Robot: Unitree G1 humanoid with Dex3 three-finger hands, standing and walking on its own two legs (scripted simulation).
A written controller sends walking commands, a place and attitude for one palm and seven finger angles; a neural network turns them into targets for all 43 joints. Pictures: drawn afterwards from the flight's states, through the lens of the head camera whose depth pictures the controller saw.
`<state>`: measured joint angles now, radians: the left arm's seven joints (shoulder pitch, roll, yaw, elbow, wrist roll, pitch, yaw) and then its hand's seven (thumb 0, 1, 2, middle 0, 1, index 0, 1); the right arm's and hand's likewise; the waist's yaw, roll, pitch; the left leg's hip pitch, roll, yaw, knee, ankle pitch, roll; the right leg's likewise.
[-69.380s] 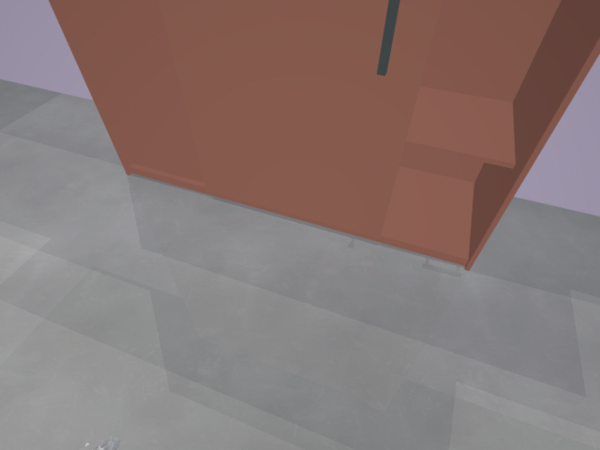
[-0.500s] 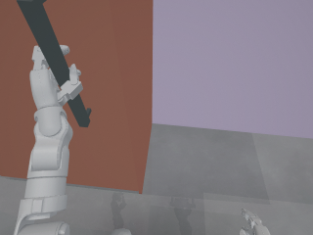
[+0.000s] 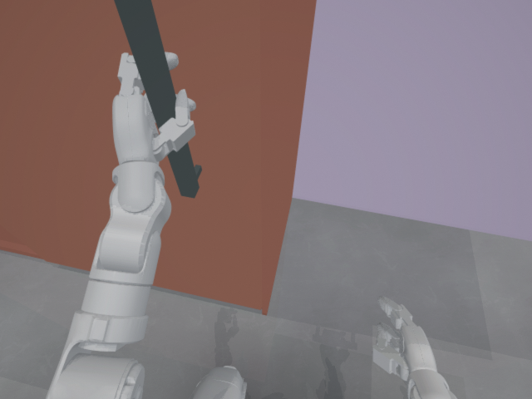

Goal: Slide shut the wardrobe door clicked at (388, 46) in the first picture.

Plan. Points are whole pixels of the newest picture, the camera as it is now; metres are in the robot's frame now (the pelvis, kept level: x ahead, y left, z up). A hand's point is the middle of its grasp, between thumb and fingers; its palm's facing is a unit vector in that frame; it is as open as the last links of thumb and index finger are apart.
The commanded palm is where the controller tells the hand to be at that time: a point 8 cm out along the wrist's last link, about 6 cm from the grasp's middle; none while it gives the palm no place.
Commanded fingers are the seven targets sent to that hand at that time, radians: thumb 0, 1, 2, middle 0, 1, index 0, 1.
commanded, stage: step sideways, sliding the door along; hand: left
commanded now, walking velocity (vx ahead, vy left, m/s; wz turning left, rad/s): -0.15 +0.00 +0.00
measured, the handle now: (173, 105) +0.41 +0.23 +0.19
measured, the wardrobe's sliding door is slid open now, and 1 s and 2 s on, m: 0.00 0.00 0.00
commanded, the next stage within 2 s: none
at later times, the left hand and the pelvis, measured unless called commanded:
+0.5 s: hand (187, 122) +0.37 +0.20 +0.20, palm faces +0.42 -0.90 -0.06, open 6.8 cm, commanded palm +0.34 +0.09 +0.21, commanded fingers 0.00 0.90 0.90 -0.45 -1.40 -0.45 -1.40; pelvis +0.01 +0.00 +0.00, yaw +4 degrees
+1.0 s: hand (187, 124) +0.37 +0.20 +0.20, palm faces +0.40 -0.91 -0.03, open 7.0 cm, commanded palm +0.34 +0.09 +0.21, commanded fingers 0.00 0.90 0.90 -0.45 -1.40 -0.45 -1.40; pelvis +0.03 +0.01 +0.00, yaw +6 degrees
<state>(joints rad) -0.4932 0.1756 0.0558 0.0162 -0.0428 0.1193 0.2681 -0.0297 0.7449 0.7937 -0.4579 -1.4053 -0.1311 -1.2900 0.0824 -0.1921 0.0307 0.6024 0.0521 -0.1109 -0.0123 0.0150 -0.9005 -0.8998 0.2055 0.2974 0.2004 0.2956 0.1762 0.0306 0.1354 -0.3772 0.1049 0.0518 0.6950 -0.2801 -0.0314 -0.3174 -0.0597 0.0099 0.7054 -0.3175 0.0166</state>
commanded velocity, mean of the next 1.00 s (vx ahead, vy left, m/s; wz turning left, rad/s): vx -0.14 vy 0.01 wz -0.02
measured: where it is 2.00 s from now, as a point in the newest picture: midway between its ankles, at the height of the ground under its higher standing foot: outside the picture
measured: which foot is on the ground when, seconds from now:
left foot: down 0.00-1.00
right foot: down 0.00-1.00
